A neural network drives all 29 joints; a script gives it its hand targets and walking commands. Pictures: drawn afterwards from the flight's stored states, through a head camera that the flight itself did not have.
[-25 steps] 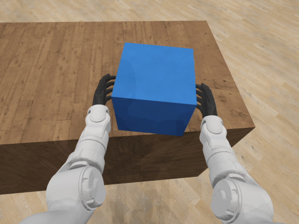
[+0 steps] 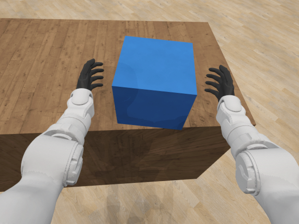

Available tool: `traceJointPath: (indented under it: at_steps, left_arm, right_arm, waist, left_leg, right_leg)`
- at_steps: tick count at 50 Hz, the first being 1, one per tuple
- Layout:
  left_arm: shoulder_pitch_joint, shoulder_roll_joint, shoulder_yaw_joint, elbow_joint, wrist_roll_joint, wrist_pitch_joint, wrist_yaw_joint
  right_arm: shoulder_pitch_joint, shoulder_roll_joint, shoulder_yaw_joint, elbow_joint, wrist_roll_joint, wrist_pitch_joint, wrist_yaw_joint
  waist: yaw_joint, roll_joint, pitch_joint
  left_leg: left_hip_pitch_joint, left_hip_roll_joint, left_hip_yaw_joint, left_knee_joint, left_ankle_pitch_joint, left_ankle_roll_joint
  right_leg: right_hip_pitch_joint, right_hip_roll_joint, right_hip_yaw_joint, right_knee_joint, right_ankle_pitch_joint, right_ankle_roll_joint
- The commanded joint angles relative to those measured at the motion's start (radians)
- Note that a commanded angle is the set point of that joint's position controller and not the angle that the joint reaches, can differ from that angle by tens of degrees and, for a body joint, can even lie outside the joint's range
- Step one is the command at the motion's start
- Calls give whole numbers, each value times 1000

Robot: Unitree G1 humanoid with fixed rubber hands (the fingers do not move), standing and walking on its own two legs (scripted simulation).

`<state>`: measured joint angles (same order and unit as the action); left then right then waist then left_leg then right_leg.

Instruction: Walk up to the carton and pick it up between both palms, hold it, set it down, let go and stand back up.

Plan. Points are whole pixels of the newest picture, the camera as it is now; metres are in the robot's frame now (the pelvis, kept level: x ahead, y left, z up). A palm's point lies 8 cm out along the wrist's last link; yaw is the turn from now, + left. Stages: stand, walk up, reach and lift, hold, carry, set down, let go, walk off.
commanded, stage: set down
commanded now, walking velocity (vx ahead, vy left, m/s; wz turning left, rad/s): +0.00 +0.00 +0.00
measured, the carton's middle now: (154, 84) +0.53 +0.00 +0.04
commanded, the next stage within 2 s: none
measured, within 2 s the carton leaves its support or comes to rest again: neither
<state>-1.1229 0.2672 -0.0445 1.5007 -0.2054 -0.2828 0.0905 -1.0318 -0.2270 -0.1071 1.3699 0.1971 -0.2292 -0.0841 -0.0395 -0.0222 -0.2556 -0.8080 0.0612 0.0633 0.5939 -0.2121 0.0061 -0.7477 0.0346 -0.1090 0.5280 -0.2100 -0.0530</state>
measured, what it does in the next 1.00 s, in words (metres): stands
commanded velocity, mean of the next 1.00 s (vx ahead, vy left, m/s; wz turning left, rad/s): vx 0.00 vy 0.00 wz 0.00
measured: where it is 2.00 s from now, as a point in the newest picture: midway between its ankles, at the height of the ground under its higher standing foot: outside the picture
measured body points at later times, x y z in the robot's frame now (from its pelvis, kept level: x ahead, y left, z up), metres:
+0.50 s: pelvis -0.02 -0.01 +0.01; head +0.04 +0.02 +0.45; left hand +0.48 +0.19 +0.16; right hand +0.46 -0.19 +0.16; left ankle +0.02 +0.11 -0.72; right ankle +0.00 -0.09 -0.72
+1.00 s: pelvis -0.01 +0.00 +0.02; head +0.02 +0.01 +0.47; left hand +0.42 +0.20 +0.11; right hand +0.41 -0.20 +0.10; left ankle +0.02 +0.11 -0.72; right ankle +0.00 -0.09 -0.72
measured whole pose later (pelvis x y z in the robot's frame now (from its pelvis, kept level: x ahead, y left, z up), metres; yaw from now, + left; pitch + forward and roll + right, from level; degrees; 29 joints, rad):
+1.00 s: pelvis -0.01 +0.00 +0.02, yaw +1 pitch +7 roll -1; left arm -0.73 0.25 0.06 0.89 -0.14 0.05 0.04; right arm -0.69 -0.25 0.01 0.89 0.31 0.00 -0.10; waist -0.02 0.00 -0.07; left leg -0.40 0.03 0.05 0.43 -0.16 0.00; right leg -0.35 0.03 -0.09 0.39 -0.17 -0.05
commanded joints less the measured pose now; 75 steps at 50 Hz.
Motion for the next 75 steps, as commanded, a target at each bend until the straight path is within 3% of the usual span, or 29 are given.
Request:
traceJointPath:
  at_steps: [1,7,10,16,17,22,26,28,29,30,31,32,35,36,39,42,47,55,59,60,61,63,64,65,66,71,72,73,75]
  left_arm:
    - [-511,110,-44,-211,-46,5,-10]
    - [-528,202,6,-217,-64,54,-21]
    - [-559,221,-20,-236,-104,94,-31]
    - [-601,206,-56,-230,-100,161,-41]
    - [-552,190,-49,-272,-100,173,-42]
    - [-572,229,-29,-324,-93,245,-38]
    - [-534,182,-49,-334,-64,297,-24]
    - [-384,138,-2,-363,-23,315,-37]
    - [-599,204,4,-404,-29,323,-31]
    - [-403,144,0,-381,-2,334,-23]
    - [-499,188,34,-408,5,327,-23]
    - [-351,132,17,-396,15,322,-29]
    - [-393,141,52,-562,51,300,-29]
    - [-194,82,51,-563,73,305,-30]
    - [-242,117,74,-634,67,322,-32]
    - [-119,109,126,-814,86,298,-33]
    - [-46,97,116,-782,50,291,-52]
    - [45,120,139,-912,46,282,-76]
    - [105,125,172,-855,87,310,-78]
    - [246,77,159,-864,101,314,-79]
    - [58,121,161,-901,77,314,-77]
    - [225,77,179,-956,101,299,-80]
    - [522,-13,188,-969,149,283,-90]
    - [394,66,203,-1017,150,278,-109]
    - [490,36,192,-1033,162,275,-113]
    - [369,42,139,-1087,99,302,-102]
    - [524,8,129,-1121,94,290,-98]
    - [403,55,119,-1204,56,273,-88]
    - [502,23,73,-1200,36,260,-61]
  right_arm:
    - [-474,-206,48,-201,67,9,39]
    - [-523,-206,109,-273,124,61,39]
    - [-558,-201,105,-302,120,115,16]
    - [-564,-200,63,-289,109,184,-9]
    - [-547,-215,78,-324,114,187,-11]
    - [-576,-201,47,-386,92,251,-29]
    - [-501,-201,11,-315,76,289,-33]
    - [-364,-185,61,-310,106,288,-28]
    - [-575,-250,11,-363,104,290,-28]
    - [-367,-212,53,-305,115,294,-19]
    - [-469,-235,22,-343,104,286,-21]
    - [-338,-197,63,-329,115,274,-16]
    - [-358,-223,28,-400,118,225,-17]
    - [-188,-201,68,-354,135,215,-12]
    - [-235,-223,53,-413,131,224,-12]
    - [-153,-188,74,-625,137,178,-11]
    - [-117,-140,94,-677,102,192,-19]
    - [-11,-140,60,-840,57,188,-48]
    - [43,-89,90,-802,73,215,-69]
    - [206,-56,139,-782,90,217,-64]
    - [21,-102,90,-850,76,215,-72]
    - [185,-52,119,-856,77,202,-71]
    - [468,17,167,-820,87,174,-68]
    - [352,-22,139,-860,71,160,-74]
    - [436,-23,136,-846,61,145,-76]
    - [328,-31,73,-941,28,154,-69]
    - [490,17,102,-968,31,151,-61]
    - [364,-22,54,-1085,9,138,-60]
    - [464,-10,42,-1078,-5,147,-41]
  waist:
    - [22,159,-802]
    - [46,14,-797]
    - [9,-34,-770]
    - [-32,17,-695]
    - [-10,6,-717]
    - [-23,9,-666]
    - [-44,98,-586]
    - [-27,104,-549]
    - [-14,146,-598]
    - [-17,153,-537]
    - [-7,149,-558]
    - [2,154,-480]
    - [-8,219,-577]
    - [6,177,-503]
    - [-13,146,-400]
    - [26,121,-509]
    - [9,-8,-361]
    - [2,-22,-397]
    - [28,-5,-240]
    - [33,-9,-216]
    - [33,6,-268]
    - [47,12,-257]
    - [49,1,-230]
    - [38,32,-247]
    - [24,38,-236]
    - [19,34,-38]
    - [21,17,8]
    - [20,35,-98]
    - [2,29,-72]
  left_leg:
    - [542,-32,-59,45,510,-86]
    - [292,-56,-35,-21,311,-27]
    - [152,-71,-34,-73,163,4]
    - [308,-61,-52,-89,162,-12]
    - [349,-59,-55,-93,186,-12]
    - [376,-63,-54,-124,158,-3]
    - [507,-45,-80,-148,159,-31]
    - [614,-42,-85,-146,279,-43]
    - [615,-43,-80,-137,279,-56]
    - [687,-37,-86,-131,327,-63]
    - [672,-41,-91,-135,287,-60]
    - [675,-39,-81,-138,296,-57]
    - [748,-38,-71,-104,447,-88]
    - [787,-32,-88,-115,475,-84]
    - [781,-38,-85,-131,420,-84]
    - [799,-59,-68,-127,448,-66]
    - [680,-64,-59,-165,279,-16]
    - [665,-70,-55,-167,277,-14]
    - [625,-81,-47,-209,176,1]
    - [680,-80,-50,-208,244,0]
    - [653,-76,-47,-199,198,-7]
    - [658,-80,-46,-202,223,-6]
    - [718,-80,-45,-203,340,-10]
    - [701,-91,-43,-202,341,-15]
    - [732,-93,-39,-198,378,-19]
    - [718,-80,-41,-237,141,-20]
    - [736,-71,-49,-246,156,-13]
    - [706,-75,-41,-229,182,-18]
    - [719,-60,-65,-225,178,-22]
  right_leg:
    - [225,-12,64,3,451,32]
    - [467,-34,111,40,518,83]
    - [605,-63,147,35,503,97]
    - [484,-46,114,-36,370,85]
    - [502,-43,114,-39,371,81]
    - [514,-33,112,-77,323,78]
    - [441,-25,89,-113,240,54]
    - [486,-11,74,-124,345,49]
    - [411,-7,67,-131,292,47]
    - [421,4,63,-135,328,43]
    - [387,-4,62,-148,264,45]
    - [432,-5,69,-151,280,38]
    - [426,3,60,-145,388,39]
    - [462,13,58,-146,405,38]
    - [427,21,49,-179,325,47]
    - [534,16,60,-169,389,59]
    - [565,-4,86,-155,319,76]
    - [616,-7,103,-153,352,84]
    - [628,-34,128,-167,273,89]
    - [653,-23,126,-170,311,85]
    - [605,-25,125,-183,238,85]
    - [694,-30,141,-175,285,77]
    - [786,-21,139,-163,417,75]
    - [769,-30,140,-168,450,81]
    - [784,-27,136,-152,511,85]
    - [576,-28,115,-241,108,65]
    - [594,-24,113,-244,105,53]
    - [588,-18,105,-230,128,61]
    - [552,-17,104,-212,116,47]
